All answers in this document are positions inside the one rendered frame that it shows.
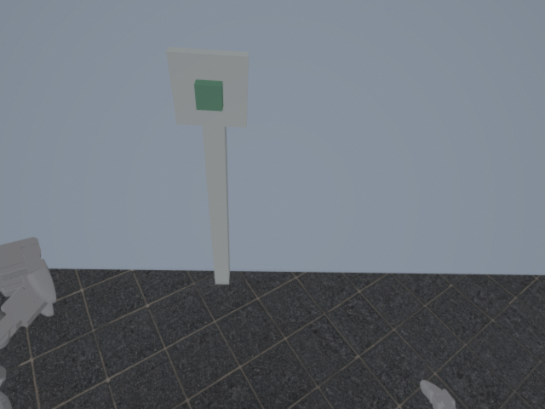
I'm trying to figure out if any panel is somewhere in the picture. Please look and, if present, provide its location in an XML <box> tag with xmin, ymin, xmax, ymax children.
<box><xmin>166</xmin><ymin>47</ymin><xmax>249</xmax><ymax>285</ymax></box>

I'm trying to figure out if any button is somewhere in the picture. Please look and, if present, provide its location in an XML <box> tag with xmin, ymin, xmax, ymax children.
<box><xmin>194</xmin><ymin>79</ymin><xmax>223</xmax><ymax>111</ymax></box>

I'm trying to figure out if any left robot hand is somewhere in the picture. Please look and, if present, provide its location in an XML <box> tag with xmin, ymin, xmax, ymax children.
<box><xmin>0</xmin><ymin>237</ymin><xmax>56</xmax><ymax>349</ymax></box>

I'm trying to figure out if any right robot hand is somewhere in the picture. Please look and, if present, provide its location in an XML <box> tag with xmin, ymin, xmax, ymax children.
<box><xmin>420</xmin><ymin>380</ymin><xmax>456</xmax><ymax>409</ymax></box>

